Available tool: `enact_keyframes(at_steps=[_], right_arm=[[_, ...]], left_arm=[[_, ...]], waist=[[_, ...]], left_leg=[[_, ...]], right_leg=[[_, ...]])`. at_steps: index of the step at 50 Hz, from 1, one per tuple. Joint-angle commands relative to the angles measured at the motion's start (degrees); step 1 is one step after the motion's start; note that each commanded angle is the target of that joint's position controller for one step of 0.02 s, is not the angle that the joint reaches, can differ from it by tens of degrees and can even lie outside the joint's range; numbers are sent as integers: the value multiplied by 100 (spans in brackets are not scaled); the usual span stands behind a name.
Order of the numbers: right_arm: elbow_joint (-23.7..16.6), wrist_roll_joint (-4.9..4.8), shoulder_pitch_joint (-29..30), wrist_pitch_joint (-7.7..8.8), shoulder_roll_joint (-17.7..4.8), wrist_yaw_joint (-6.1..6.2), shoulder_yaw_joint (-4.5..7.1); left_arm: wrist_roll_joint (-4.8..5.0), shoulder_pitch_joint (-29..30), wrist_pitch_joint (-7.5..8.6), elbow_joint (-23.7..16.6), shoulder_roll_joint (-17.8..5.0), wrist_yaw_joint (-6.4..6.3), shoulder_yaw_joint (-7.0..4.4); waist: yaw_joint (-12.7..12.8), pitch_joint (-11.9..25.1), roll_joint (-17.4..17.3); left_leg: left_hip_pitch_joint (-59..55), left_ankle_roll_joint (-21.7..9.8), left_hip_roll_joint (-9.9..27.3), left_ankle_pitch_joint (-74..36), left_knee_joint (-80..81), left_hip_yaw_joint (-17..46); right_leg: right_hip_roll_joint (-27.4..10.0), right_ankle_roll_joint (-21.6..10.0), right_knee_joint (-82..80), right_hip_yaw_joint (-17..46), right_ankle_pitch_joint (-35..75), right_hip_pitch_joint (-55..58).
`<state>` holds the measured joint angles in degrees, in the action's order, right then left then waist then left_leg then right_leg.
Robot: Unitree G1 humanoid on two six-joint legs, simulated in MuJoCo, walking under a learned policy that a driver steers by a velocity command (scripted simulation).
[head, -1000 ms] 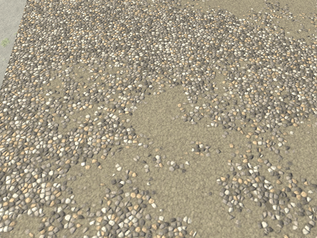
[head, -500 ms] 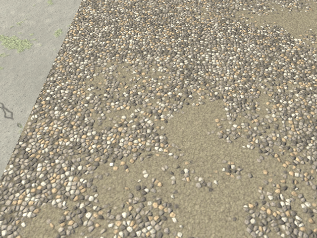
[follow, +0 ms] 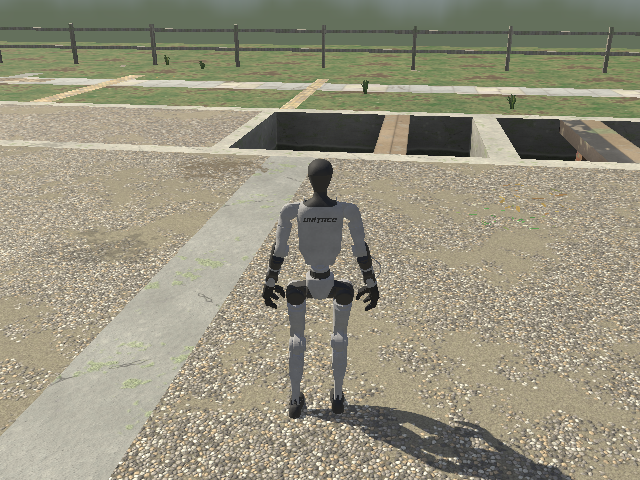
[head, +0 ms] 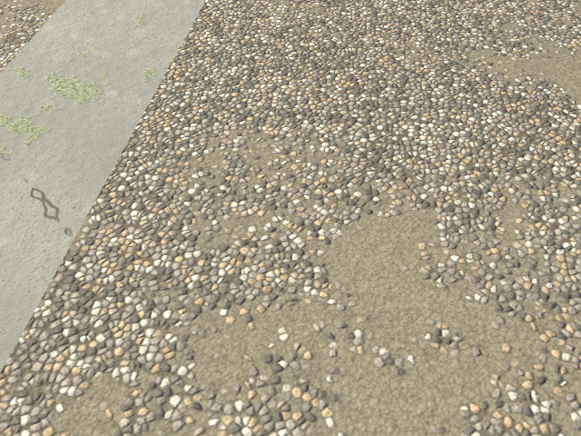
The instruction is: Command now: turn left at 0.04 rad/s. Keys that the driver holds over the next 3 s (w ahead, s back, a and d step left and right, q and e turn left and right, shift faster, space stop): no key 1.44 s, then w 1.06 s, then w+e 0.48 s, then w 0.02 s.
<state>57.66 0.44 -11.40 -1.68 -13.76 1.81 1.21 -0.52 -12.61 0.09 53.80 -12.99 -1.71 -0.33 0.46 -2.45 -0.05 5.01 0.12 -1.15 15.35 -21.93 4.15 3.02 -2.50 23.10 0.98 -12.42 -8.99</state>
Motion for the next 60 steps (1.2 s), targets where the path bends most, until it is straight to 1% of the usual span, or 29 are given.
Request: enact_keyframes(at_steps=[1,4,7,11,24,40,60], right_arm=[[50,8,-171,100,-564,39,51],[181,9,-155,116,-515,48,9],[306,14,-175,130,-496,52,-26],[447,15,-243,152,-457,54,-65],[720,14,-548,176,-233,61,-147],[823,13,-868,194,-31,83,-166],[841,15,-1101,211,128,109,-146]], left_arm=[[-14,-81,0,-46,-699,-4,-170],[-5,-134,-14,168,-621,-2,-146],[-8,-144,-37,341,-586,-2,-130],[-4,-182,-43,537,-542,0,-102],[0,-404,-30,950,-359,-24,-22],[0,-632,-5,1146,-138,-58,14],[1,-784,9,1210,6,-88,1]], waist=[[-25,78,-345],[-5,-10,-205],[2,-107,-142],[2,-135,-66],[-4,-159,-37],[-15,-177,-11],[-22,-199,-12]], left_leg=[[221,-216,538,-1344,329,435],[299,-237,545,-1073,401,455],[413,-259,545,-836,467,480],[488,-281,537,-656,516,491],[600,-307,486,-510,508,444],[625,-310,464,-658,401,390],[584,-300,469,-846,315,348]], right_leg=[[-694,-139,-320,628,1197,223],[-675,-101,-401,626,905,183],[-658,-68,-463,628,664,148],[-660,-41,-492,630,538,128],[-678,-9,-470,628,394,-8],[-688,-14,-391,613,519,-77],[-695,-25,-316,590,736,-51]])
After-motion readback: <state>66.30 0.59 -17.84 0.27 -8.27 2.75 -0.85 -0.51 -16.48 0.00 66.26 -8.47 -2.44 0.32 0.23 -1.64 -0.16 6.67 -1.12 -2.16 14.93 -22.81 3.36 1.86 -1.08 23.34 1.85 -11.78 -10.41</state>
